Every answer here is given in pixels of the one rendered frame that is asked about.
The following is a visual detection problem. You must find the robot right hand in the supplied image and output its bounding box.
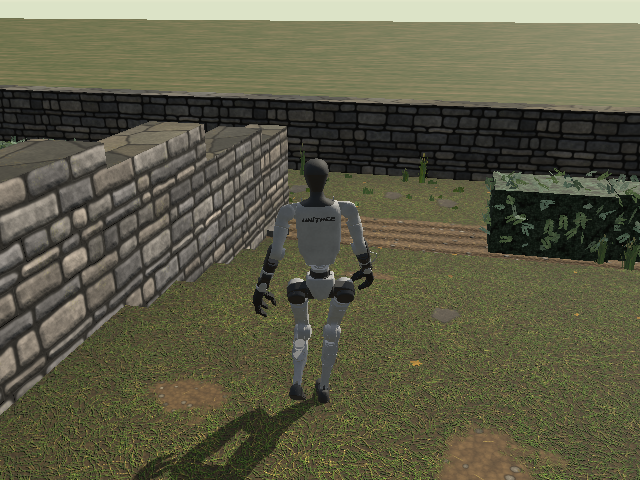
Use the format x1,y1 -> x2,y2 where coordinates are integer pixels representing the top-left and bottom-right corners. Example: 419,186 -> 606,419
351,269 -> 374,290

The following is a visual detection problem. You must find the robot right forearm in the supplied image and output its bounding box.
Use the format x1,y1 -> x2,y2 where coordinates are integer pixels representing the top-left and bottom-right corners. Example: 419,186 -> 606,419
356,239 -> 373,274

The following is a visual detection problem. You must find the robot left foot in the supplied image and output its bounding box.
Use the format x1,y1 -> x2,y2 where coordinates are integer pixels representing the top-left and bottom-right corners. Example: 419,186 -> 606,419
289,383 -> 306,400

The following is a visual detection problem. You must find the right robot thigh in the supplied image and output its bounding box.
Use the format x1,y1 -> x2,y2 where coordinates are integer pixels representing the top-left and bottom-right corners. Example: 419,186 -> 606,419
322,277 -> 355,342

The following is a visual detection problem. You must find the right robot upper arm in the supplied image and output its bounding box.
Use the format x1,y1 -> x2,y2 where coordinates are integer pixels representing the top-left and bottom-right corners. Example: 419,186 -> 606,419
338,201 -> 367,255

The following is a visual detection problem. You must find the left robot upper arm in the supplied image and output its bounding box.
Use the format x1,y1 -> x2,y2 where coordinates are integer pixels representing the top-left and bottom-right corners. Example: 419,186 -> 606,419
269,203 -> 297,260

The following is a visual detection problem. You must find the robot left forearm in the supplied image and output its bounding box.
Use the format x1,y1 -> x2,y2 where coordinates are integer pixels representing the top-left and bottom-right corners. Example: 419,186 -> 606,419
256,244 -> 279,292

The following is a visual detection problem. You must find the robot left hand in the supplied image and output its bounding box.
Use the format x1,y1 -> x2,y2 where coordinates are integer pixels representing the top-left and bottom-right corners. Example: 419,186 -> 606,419
252,289 -> 276,317

